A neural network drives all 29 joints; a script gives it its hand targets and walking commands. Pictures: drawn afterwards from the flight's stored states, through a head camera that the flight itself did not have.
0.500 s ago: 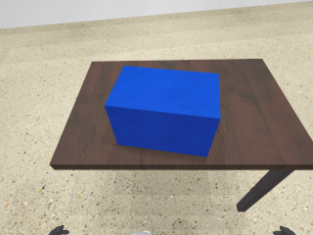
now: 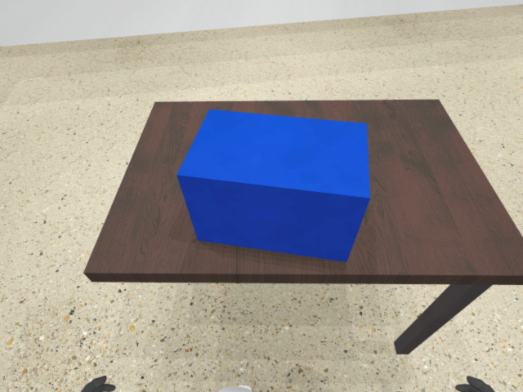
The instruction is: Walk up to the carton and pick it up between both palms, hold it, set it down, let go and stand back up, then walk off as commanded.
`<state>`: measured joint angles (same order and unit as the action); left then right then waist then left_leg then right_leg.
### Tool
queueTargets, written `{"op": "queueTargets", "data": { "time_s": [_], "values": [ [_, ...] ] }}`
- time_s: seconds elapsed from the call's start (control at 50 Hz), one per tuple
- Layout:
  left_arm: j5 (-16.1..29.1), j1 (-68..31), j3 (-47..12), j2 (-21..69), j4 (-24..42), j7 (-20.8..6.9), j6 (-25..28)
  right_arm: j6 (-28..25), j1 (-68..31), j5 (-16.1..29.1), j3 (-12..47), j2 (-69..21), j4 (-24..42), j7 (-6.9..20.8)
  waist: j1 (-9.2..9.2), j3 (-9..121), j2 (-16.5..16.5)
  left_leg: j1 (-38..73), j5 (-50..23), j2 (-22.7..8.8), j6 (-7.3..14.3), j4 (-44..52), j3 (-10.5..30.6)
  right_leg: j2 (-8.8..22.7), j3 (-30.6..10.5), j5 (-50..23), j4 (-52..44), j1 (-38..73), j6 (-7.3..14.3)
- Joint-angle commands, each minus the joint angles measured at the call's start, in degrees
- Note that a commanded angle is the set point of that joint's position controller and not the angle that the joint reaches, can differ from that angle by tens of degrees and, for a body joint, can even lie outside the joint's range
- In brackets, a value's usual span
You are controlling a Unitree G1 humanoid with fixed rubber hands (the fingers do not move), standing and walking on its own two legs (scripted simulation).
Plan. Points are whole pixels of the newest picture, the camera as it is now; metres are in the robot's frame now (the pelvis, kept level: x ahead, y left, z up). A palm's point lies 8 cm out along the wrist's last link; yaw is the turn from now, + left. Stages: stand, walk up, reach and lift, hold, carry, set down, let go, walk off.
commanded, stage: walk up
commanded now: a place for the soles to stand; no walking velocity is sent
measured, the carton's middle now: (277, 185) +0.49 +0.01 +0.02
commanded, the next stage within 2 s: reach and lift in 1.50 s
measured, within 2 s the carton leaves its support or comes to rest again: neither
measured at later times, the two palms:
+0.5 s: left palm out of the picture +0.08 +0.34 -0.09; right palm out of the picture +0.10 -0.28 -0.08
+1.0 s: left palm out of the picture +0.08 +0.34 -0.08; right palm out of the picture +0.10 -0.29 -0.09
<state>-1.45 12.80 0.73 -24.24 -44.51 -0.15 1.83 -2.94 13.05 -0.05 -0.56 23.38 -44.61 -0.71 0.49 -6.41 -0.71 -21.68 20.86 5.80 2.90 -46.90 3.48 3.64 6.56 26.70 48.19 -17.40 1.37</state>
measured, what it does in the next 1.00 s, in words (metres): stands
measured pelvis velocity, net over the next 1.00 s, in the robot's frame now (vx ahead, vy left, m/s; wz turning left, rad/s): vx -0.01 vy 0.02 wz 0.03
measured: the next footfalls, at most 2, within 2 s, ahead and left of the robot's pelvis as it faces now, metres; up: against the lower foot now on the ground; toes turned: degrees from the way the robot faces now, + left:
none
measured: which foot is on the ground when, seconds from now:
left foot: down 0.00-1.00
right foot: down 0.00-1.00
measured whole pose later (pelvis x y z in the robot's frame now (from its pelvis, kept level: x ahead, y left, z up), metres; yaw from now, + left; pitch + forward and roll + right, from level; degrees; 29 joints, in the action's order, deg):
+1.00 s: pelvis -0.01 +0.02 +0.00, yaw +1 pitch -4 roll +0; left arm -1.2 12.7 0.7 -24.2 -44.5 -0.1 2.8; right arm -2.2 12.8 0.0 -1.4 23.4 -44.6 0.0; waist 0.5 -6.4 0.2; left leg -21.3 21.2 4.4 1.1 -46.6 3.7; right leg 4.5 6.5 25.6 47.5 -17.6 0.4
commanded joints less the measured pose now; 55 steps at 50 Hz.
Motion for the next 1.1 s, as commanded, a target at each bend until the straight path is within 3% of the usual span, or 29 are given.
{"op": "queueTargets", "data": {
  "time_s": [0.0, 0.04, 0.08, 0.12, 0.16, 0.2, 0.22, 0.24, 0.26, 0.3, 0.38, 0.42, 0.46, 0.52, 0.56, 0.58, 0.64, 0.66, 0.68, 0.7, 0.72, 0.8, 0.84, 0.86, 0.88, 0.9, 0.96, 1.02, 1.08],
  "values": [
    [0.02, 1.09, 5.8, -15.7, 0.74, 0.77, 2.32, -0.51, -3.74, -0.12, -3.46, 11.3, -0.56, -0.71, 1.66, 4.77, -3.01, -8.41, -2.9, -3.43, -1.44, -1.95, 0.29, 18.34, -22.77, -13.3, -25.21, 8.5, 13.02],
    [0.07, 2.61, 6.83, -18.44, 0.84, 1.92, 2.97, 0.75, -4.54, -1.41, -4.48, 13.16, 2.17, 0.56, 2.26, 3.89, -4.84, -13.56, 11.7, -4.85, -1.87, -10.47, -1.02, 25.12, -26.05, -29.36, -22.64, 10.83, 16.92],
    [0.08, 2.43, 6.93, -18.41, 1.61, 2.31, 3.2, 0.68, -2.44, -1.56, -4.78, 13.09, 2.91, 0.91, 1.25, 4.3, -4.54, -13.15, 13.12, -6.15, -1.12, -10.24, 0.21, 24.52, -22.63, -37.75, -18.8, 10.77, 16.85],
    [0.47, 0.5, 6.44, -17.23, 2.21, 2.47, 3.05, 0.41, -0.43, -1.14, -5.15, 12.75, 2.52, 1.16, 0.05, 5.49, -5.07, -8.07, 6.1, -6.45, -0.47, -4.07, -0.47, 20.6, -17.71, -37.51, -15.52, 8.19, 13.31],
    [0.95, -1.52, 5.91, -16.04, 2.63, 2.27, 2.54, 0.0, 2.92, -0.84, -5.35, 12.6, 1.41, 1.11, -1.37, 7.3, -3.23, 1.07, -18.45, -7.28, -0.01, 5.07, 0.66, 13.93, -9.59, -35.56, -9.06, 4.04, 7.51],
    [1.76, -4.63, 5.28, -12.13, 4.69, 1.43, 2.09, -0.94, 4.29, -0.27, -6.06, 14.66, 0.88, 0.09, -1.82, 10.93, 0.45, 8.63, -29.68, -10.68, 3.64, 11.37, 14.0, 5.21, -3.94, -24.35, 1.0, -2.22, 2.1],
    [1.73, -5.2, 5.1, -10.4, 4.6, 1.06, 1.34, -1.31, 4.09, -0.98, -6.57, 16.87, 0.39, -0.04, -2.06, 9.51, 4.75, 9.52, -23.8, -15.46, 7.54, 16.65, 28.96, -0.5, -4.42, -6.63, 6.76, -9.27, 0.05],
    [1.77, -5.18, 5.44, -10.51, 4.31, 1.19, 0.6, -1.65, 4.87, -0.4, -6.88, 18.01, -0.06, -0.09, -2.1, 7.83, 4.7, 9.79, -22.66, -19.69, 11.01, 19.49, 35.64, -2.23, -6.52, 12.58, 8.63, -12.28, 0.01],
    [1.41, -5.2, 4.97, -10.96, 4.29, 1.48, 0.47, -1.55, 4.36, -0.14, -6.96, 18.45, -0.2, -0.44, -1.9, 6.54, 4.7, 8.4, -18.23, -19.77, 12.28, 21.04, 36.97, -1.64, -8.34, 13.32, 8.58, -13.06, 0.93],
    [1.32, -4.13, 4.76, -11.35, 2.73, 1.34, 0.62, -1.22, 1.68, -0.82, -6.07, 16.31, -0.59, -1.01, -1.59, 2.89, 5.26, 5.43, -13.74, -17.64, 9.37, 22.17, 34.22, -0.96, -9.03, 11.29, 6.14, -13.4, 1.48],
    [1.23, -2.26, 4.88, -11.27, 1.8, 1.03, 0.57, -1.46, 0.76, -1.33, -5.21, 15.3, -0.24, -0.98, -1.3, 5.32, 8.38, 7.06, -21.71, -17.13, 7.44, 21.66, 32.6, -0.64, -9.05, 6.81, 2.26, -8.94, 0.71],
    [1.41, -0.66, 4.99, -11.05, 1.2, 1.09, 0.84, -0.89, -1.51, -1.62, -5.13, 15.18, 0.2, -0.78, -0.3, 5.69, 10.84, 4.78, -14.52, -15.24, 8.34, 21.43, 29.6, -1.15, -7.76, 5.41, -2.55, -5.37, 0.93],
    [0.65, 1.43, 5.08, -10.74, 0.51, 1.26, 1.52, -0.29, -5.17, -1.26, -4.57, 13.82, 0.78, -0.48, 2.12, 5.71, 8.4, -2.54, -9.62, -12.96, 7.33, 18.69, 25.03, -0.78, -7.8, -2.0, -11.62, 3.23, 2.2],
    [-0.47, 3.84, 6.14, -15.84, -0.51, 1.34, 2.55, 0.14, -8.17, -0.66, -3.65, 9.84, 0.89, -0.06, 3.35, 2.79, -3.38, -13.53, -2.38, -2.74, -0.72, 1.96, 5.8, 12.84, -23.59, 8.02, -27.25, 8.6, 8.95],
    [-0.6, -0.7, 6.11, -17.29, 0.05, 1.09, 2.68, 0.42, -4.65, -0.87, -4.75, 12.63, -0.07, 0.25, 1.01, 0.86, -4.14, -9.43, 9.2, -4.59, -1.84, -6.45, -0.15, 22.06, -29.35, 9.02, -31.29, 0.47, 14.38],
    [-0.75, -3.02, 6.4, -17.51, 1.18, 0.9, 2.69, 0.27, -1.99, -0.82, -5.08, 13.24, -0.58, 0.63, -0.32, 0.23, -3.96, -6.85, 9.84, -5.35, -1.6, -4.86, -0.95, 21.54, -26.4, 8.82, -30.09, -2.22, 14.19],
    [-0.46, -5.97, 5.15, -14.5, 2.1, 0.6, 2.11, -0.84, 2.67, -1.19, -5.01, 12.03, -1.66, 1.04, -2.52, 3.92, -4.32, 3.97, 1.99, -5.16, 0.56, 9.05, 3.02, 12.39, -13.57, 0.59, -18.97, -4.4, 7.06],
    [-0.02, -6.4, 4.81, -12.27, 2.34, 0.45, 1.9, -1.14, 2.91, -1.52, -5.24, 13.24, -1.75, 0.81, -2.25, 4.17, -1.82, 4.25, 0.3, -7.29, 1.21, 16.08, 8.97, 7.58, -8.43, -0.19, -13.07, -4.8, 3.96],
    [0.54, -5.51, 4.55, -10.77, 1.9, 0.33, 1.56, -1.52, 1.19, -1.63, -5.57, 15.1, -1.13, 0.5, -0.81, 4.56, 4.45, 3.51, 1.44, -12.04, 3.82, 21.34, 21.64, 1.91, -5.5, 0.52, -5.23, -6.18, 1.51],
    [0.71, -3.4, 4.54, -9.69, 1.79, 0.44, 1.26, -1.54, 0.05, -2.16, -6.1, 17.15, -0.76, 0.31, -0.63, 4.78, 6.34, 4.23, 3.94, -16.14, 7.61, 25.01, 33.91, -1.1, -5.49, 4.42, -0.3, -9.57, 0.37],
    [0.79, -3.17, 4.99, -11.25, 1.46, 0.51, 0.82, -1.45, 0.22, -1.72, -6.14, 18.03, -0.76, 0.22, -0.53, 5.25, 5.03, 3.03, 6.88, -17.59, 9.87, 25.31, 35.82, -1.65, -7.74, 8.66, -0.1, -7.98, 0.5],
    [0.16, 0.32, 4.58, -11.4, -0.29, 0.57, 2.27, -0.65, -4.12, -1.29, -4.5, 13.79, -0.1, 0.05, 1.93, 4.63, 3.62, -5.54, -0.44, -12.26, 5.42, 19.94, 24.75, 0.48, -9.54, -0.46, -12.1, 3.46, 2.76],
    [-0.31, 2.44, 5.21, -14.15, -0.61, 0.82, 2.9, -0.47, -6.29, -0.69, -3.9, 10.86, 0.55, 0.28, 3.51, 3.55, -0.58, -12.91, -4.42, -5.8, 0.78, 10.1, 11.89, 7.92, -16.33, 2.46, -21.28, 9.55, 6.55],
    [-0.58, 2.99, 6.03, -16.5, -0.66, 1.06, 3.12, -0.3, -5.17, -0.56, -3.9, 9.98, 0.14, 0.32, 3.14, 3.63, -5.4, -12.45, -5.01, -2.56, -1.12, 0.88, 4.53, 15.13, -23.96, 3.84, -26.82, 9.29, 10.27],
    [-0.15, 1.96, 6.24, -17.1, -0.04, 1.06, 3.06, -0.04, -3.78, -0.49, -4.18, 11.44, -0.38, 0.24, 2.28, 2.72, -6.48, -11.53, 1.37, -3.37, -2.1, -1.9, 0.59, 19.78, -26.02, -0.84, -27.9, 7.84, 13.07],
    [-0.31, -0.81, 6.23, -17.76, 1.07, 0.95, 2.96, -0.18, -2.02, -0.57, -4.37, 12.1, -0.36, 0.37, 0.78, 4.23, -4.57, -7.35, 3.02, -5.78, -2.14, 0.3, -0.65, 19.7, -23.59, -5.94, -25.04, 5.9, 13.25],
    [0.25, -4.56, 5.1, -13.8, 1.51, 0.7, 2.4, -1.46, 0.86, -0.71, -4.67, 12.91, -0.77, 0.61, -0.5, 7.38, -1.85, 5.22, -14.14, -7.32, 0.59, 10.59, 6.96, 9.13, -9.63, -14.79, -12.49, -0.53, 5.42],
    [1.07, -3.62, 4.9, -11.32, 2.07, 0.91, 1.24, -1.6, 1.07, -0.87, -5.14, 16.51, -0.29, 0.15, -0.27, 8.02, 6.36, 6.39, -14.47, -15.67, 8.37, 19.8, 30.62, -1.14, -6.32, 0.47, -0.46, -5.34, 0.65],
    [0.67, -0.83, 4.59, -11.1, 1.08, 0.89, 1.7, -0.95, -2.94, -1.06, -4.84, 15.37, -0.07, -0.3, 1.47, 6.75, 6.38, 2.19, -12.11, -14.75, 8.87, 18.87, 28.03, -1.12, -7.87, 0.66, -7.37, -1.58, 1.51]
  ]
}}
